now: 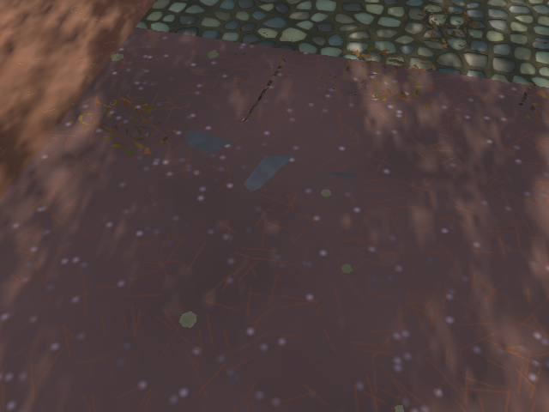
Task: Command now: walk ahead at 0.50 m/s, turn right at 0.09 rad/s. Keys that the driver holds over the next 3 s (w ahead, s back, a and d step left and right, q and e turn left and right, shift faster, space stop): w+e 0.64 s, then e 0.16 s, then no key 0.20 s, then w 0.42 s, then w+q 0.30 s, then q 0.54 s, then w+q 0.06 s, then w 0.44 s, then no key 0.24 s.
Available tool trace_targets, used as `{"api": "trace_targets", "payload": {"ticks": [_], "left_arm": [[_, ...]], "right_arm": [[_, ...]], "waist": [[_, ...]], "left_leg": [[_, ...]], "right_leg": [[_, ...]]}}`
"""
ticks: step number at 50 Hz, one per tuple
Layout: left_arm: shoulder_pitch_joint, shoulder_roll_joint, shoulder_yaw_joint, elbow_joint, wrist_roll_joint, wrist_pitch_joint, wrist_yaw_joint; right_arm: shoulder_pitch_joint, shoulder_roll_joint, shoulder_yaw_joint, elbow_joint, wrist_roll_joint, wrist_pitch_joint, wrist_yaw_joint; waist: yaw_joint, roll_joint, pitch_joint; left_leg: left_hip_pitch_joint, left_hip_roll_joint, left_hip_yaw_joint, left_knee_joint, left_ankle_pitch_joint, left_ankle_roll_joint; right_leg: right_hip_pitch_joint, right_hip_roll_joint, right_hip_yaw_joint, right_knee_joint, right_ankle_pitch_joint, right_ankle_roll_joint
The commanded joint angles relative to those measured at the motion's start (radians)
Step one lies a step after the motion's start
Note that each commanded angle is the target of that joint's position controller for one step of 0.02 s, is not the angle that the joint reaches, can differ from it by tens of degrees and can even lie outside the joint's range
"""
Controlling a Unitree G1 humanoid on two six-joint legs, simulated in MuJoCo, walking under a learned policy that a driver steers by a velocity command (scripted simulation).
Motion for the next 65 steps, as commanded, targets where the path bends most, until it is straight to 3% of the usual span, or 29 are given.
{"api": "trace_targets", "payload": {"ticks": [1, 3, 4, 5, 6, 7, 8, 10, 12, 15, 21, 26, 29, 31, 32, 33, 34, 35, 36, 38, 45, 51, 55, 56, 57, 58, 59, 61, 65], "left_arm": [[0.065, 0.166, 0.037, -0.011, -0.006, 0.013, 0.01], [0.027, 0.188, 0.044, -0.027, -0.006, 0.023, 0.011], [0.004, 0.174, 0.037, -0.039, 0.0, 0.026, 0.009], [-0.006, 0.135, 0.02, -0.071, 0.015, 0.023, 0.008], [0.143, -0.015, -0.02, -0.073, 0.006, 0.002, -0.003], [0.096, 0.086, 0.003, -0.057, -0.021, -0.016, -0.002], [-0.002, 0.157, 0.026, -0.092, -0.044, -0.023, 0.0], [-0.082, 0.136, 0.034, -0.108, -0.028, -0.015, 0.014], [-0.039, 0.085, 0.038, -0.103, -0.025, 0.016, 0.012], [-0.07, 0.056, 0.042, -0.136, -0.022, 0.048, 0.011], [-0.249, 0.045, 0.037, -0.213, -0.007, 0.04, -0.019], [-0.391, 0.05, 0.03, -0.293, -0.008, 0.041, -0.05], [-0.345, 0.094, 0.052, -0.315, -0.011, 0.046, -0.061], [-0.087, 0.181, 0.104, -0.256, -0.018, 0.048, -0.051], [0.06, 0.284, 0.142, -0.223, -0.018, 0.058, -0.027], [-0.003, 0.379, 0.146, -0.245, -0.011, 0.046, -0.026], [0.015, 0.289, 0.119, -0.274, 0.002, 0.033, -0.033], [-0.038, 0.24, 0.103, -0.276, 0.01, 0.019, -0.036], [-0.108, 0.203, 0.093, -0.291, 0.001, 0.014, -0.034], [-0.203, 0.154, 0.078, -0.322, 0.007, 0.021, -0.024], [-0.171, 0.178, 0.079, -0.313, -0.001, 0.045, 0.02], [-0.136, 0.163, 0.061, -0.28, 0.014, 0.063, 0.028], [-0.136, 0.163, 0.052, -0.264, 0.008, 0.057, 0.021], [-0.131, 0.145, 0.045, -0.268, 0.014, 0.05, 0.021], [-0.087, 0.109, 0.033, -0.277, 0.028, 0.037, 0.017], [-0.06, 0.093, 0.028, -0.285, 0.01, 0.025, 0.017], [-0.142, 0.155, 0.037, -0.305, -0.001, 0.019, 0.013], [-0.211, 0.166, 0.046, -0.319, -0.014, 0.021, 0.002], [-0.213, 0.106, 0.041, -0.312, 0.005, 0.018, -0.004]], "right_arm": [[-0.13, -0.078, -0.011, -0.106, 0.004, -0.025, 0.02], [-0.024, -0.126, -0.031, -0.088, 0.003, -0.033, 0.02], [0.138, -0.173, -0.056, -0.041, 0.003, -0.036, 0.013], [0.338, -0.248, -0.078, -0.002, -0.015, -0.036, 0.001], [0.421, -0.321, -0.096, 0.028, -0.022, -0.026, 0.001], [0.418, -0.21, -0.067, 0.02, -0.019, -0.023, -0.001], [0.328, -0.162, -0.051, 0.007, -0.016, -0.025, -0.007], [0.193, -0.104, -0.034, -0.007, -0.021, -0.03, -0.005], [0.151, -0.077, -0.029, 0.002, -0.032, -0.037, -0.001], [0.153, -0.108, -0.041, 0.02, -0.032, -0.043, -0.01], [0.193, -0.158, -0.058, 0.034, -0.029, -0.027, -0.039], [0.273, -0.191, -0.073, 0.057, -0.005, 0.003, -0.043], [0.247, -0.229, -0.085, 0.043, 0.006, 0.025, -0.046], [0.214, -0.235, -0.083, 0.029, 0.011, 0.04, -0.048], [0.231, -0.191, -0.065, 0.005, -0.015, 0.033, -0.049], [0.315, -0.045, -0.023, -0.053, -0.036, -0.001, -0.034], [0.19, -0.137, -0.035, -0.069, 0.008, -0.041, -0.023], [0.125, -0.161, -0.042, -0.09, 0.035, -0.056, -0.02], [0.134, -0.158, -0.042, -0.076, 0.016, -0.058, -0.03], [0.159, -0.182, -0.061, -0.064, -0.02, -0.031, -0.041], [0.096, -0.102, -0.036, -0.104, -0.028, 0.02, -0.042], [-0.004, -0.121, -0.032, -0.129, -0.022, 0.01, -0.012], [0.049, -0.143, -0.041, -0.116, -0.023, -0.007, -0.001], [0.102, -0.171, -0.05, -0.101, -0.03, -0.014, -0.007], [0.155, -0.226, -0.062, -0.097, -0.037, -0.019, -0.01], [0.26, -0.264, -0.083, -0.059, -0.027, -0.008, -0.011], [0.351, -0.215, -0.074, -0.041, -0.009, -0.005, -0.008], [0.283, -0.166, -0.053, -0.061, -0.01, -0.007, -0.01], [0.197, -0.15, -0.044, -0.081, -0.018, -0.002, -0.016]], "waist": [[-0.018, -0.08, 0.082], [-0.09, -0.116, 0.015], [-0.171, -0.11, -0.087], [-0.243, -0.048, -0.25], [-0.179, 0.223, -0.421], [-0.213, 0.169, -0.427], [-0.202, 0.128, -0.253], [-0.144, 0.027, -0.09], [-0.088, 0.06, -0.045], [-0.065, 0.035, 0.009], [-0.105, 0.005, 0.054], [-0.147, -0.002, 0.093], [-0.089, 0.043, 0.031], [0.057, 0.03, -0.109], [0.098, -0.106, -0.198], [-0.047, -0.322, -0.29], [0.031, -0.179, -0.346], [0.019, -0.136, -0.219], [-0.027, -0.053, -0.151], [-0.094, -0.048, -0.099], [-0.09, -0.11, -0.124], [-0.036, -0.133, -0.106], [-0.084, -0.135, -0.067], [-0.098, -0.11, -0.094], [-0.081, 0.004, -0.158], [-0.105, 0.194, -0.202], [-0.174, 0.21, -0.169], [-0.151, 0.069, -0.051], [-0.103, 0.081, -0.01]], "left_leg": [[-0.027, -0.023, -0.003, -0.065, -0.081, 0.024], [0.157, -0.073, 0.027, -0.093, -0.152, 0.049], [0.388, -0.088, 0.04, -0.101, -0.128, 0.078], [0.724, 0.068, -0.115, -0.046, -0.109, 0.141], [1.109, 0.331, -0.575, -0.126, -0.273, 0.294], [1.08, 0.329, -0.684, -0.223, -0.366, 0.279], [0.941, 0.297, -0.512, -0.245, -0.336, 0.221], [0.658, 0.225, -0.284, -0.319, -0.204, 0.176], [0.524, 0.179, -0.157, -0.386, -0.18, 0.158], [0.468, 0.178, -0.04, -0.438, -0.101, 0.172], [0.518, 0.149, 0.144, -0.459, -0.049, 0.145], [0.691, 0.201, 0.201, -0.393, 0.023, 0.127], [0.747, 0.21, 0.241, -0.224, 0.423, 0.095], [0.652, 0.154, 0.281, 0.139, 0.548, 0.045], [0.388, 0.104, 0.286, 0.468, 0.184, -0.009], [-0.024, -0.123, 0.127, 0.79, -0.692, -0.068], [-0.12, -0.116, -0.062, 0.869, -0.704, -0.05], [-0.175, -0.075, -0.058, 0.847, -0.617, -0.03], [-0.123, -0.028, -0.06, 0.769, -0.537, -0.026], [0.025, 0.016, -0.061, 0.665, -0.474, -0.039], [0.092, -0.042, -0.018, 0.278, -0.19, -0.085], [0.144, -0.062, -0.028, 0.055, -0.106, -0.057], [0.265, -0.081, 0.0, -0.101, -0.168, 0.019], [0.386, -0.047, -0.044, -0.101, -0.089, 0.05], [0.56, 0.062, -0.168, -0.089, -0.012, 0.118], [0.743, 0.189, -0.432, -0.176, -0.209, 0.262], [0.796, 0.279, -0.654, -0.293, -0.453, 0.321], [0.672, 0.234, -0.561, -0.328, -0.662, 0.257], [0.46, 0.12, -0.311, -0.412, -0.467, 0.191]], "right_leg": [[0.032, -0.331, 0.158, 0.024, 0.396, -0.136], [0.033, -0.322, 0.165, 0.144, 0.627, -0.116], [-0.025, -0.268, 0.135, 0.316, 0.716, -0.09], [-0.231, -0.202, 0.094, 0.607, 0.513, -0.056], [-0.642, -0.026, 0.053, 0.978, -0.129, 0.016], [-0.736, -0.05, 0.194, 1.114, -0.296, 0.01], [-0.804, -0.1, 0.185, 1.145, -0.226, 0.0], [-0.741, -0.181, 0.152, 1.058, -0.078, 0.005], [-0.641, -0.216, 0.156, 1.003, -0.019, 0.005], [-0.685, -0.231, 0.153, 0.944, 0.046, 0.015], [-0.719, -0.213, 0.09, 0.621, 0.313, 0.026], [-0.76, -0.189, 0.022, 0.483, 0.245, -0.009], [-0.625, -0.109, -0.055, 0.467, 0.098, -0.061], [-0.262, -0.013, -0.087, 0.387, 0.125, -0.124], [0.035, -0.148, 0.156, 0.355, 0.121, -0.185], [0.304, -0.382, 0.744, 0.221, 0.049, -0.379], [0.32, -0.421, 0.84, 0.108, 0.136, -0.373], [0.227, -0.399, 0.667, 0.128, 0.343, -0.33], [0.078, -0.348, 0.519, 0.153, 0.504, -0.289], [-0.157, -0.287, 0.367, 0.14, 0.662, -0.245], [-0.244, -0.192, 0.198, 0.149, 0.807, -0.179], [-0.17, -0.239, 0.264, 0.193, 0.628, -0.154], [-0.167, -0.244, 0.351, 0.247, 0.354, -0.137], [-0.209, -0.196, 0.332, 0.315, 0.321, -0.116], [-0.315, -0.102, 0.259, 0.466, 0.198, -0.082], [-0.562, 0.012, 0.131, 0.681, -0.056, -0.018], [-0.755, 0.007, 0.133, 0.877, -0.366, 0.01], [-0.844, -0.086, 0.157, 0.992, -0.236, 0.003], [-0.7, -0.146, 0.095, 0.782, -0.056, 0.023]]}}
Next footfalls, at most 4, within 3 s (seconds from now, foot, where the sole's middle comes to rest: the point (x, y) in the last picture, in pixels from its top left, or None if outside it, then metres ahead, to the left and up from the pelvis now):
0.10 left None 0.25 0.14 -0.78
0.64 right None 0.49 -0.17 -0.78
1.12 left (337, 322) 0.72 -0.07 -0.78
1.56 right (458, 331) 0.72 -0.38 -0.78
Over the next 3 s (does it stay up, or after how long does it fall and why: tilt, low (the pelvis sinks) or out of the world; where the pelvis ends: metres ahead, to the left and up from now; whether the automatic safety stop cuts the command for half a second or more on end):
stays up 1.10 -0.31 -0.01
